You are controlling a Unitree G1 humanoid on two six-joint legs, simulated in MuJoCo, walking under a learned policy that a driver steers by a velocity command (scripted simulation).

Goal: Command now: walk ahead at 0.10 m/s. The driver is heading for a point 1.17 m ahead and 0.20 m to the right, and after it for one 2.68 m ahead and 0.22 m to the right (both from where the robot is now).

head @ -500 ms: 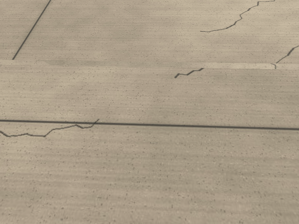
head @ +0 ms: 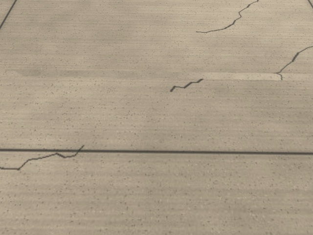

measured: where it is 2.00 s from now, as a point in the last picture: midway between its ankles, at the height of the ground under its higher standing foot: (161, 150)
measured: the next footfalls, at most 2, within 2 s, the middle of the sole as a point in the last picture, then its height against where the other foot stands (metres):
right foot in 0.14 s outside the picture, level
right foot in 0.94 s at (189, 228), level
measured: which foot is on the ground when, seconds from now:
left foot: down 0.00-0.94, up 0.96-1.00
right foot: up 0.00-0.12, down 0.14-0.46, up 0.48-0.92, down 0.94-1.00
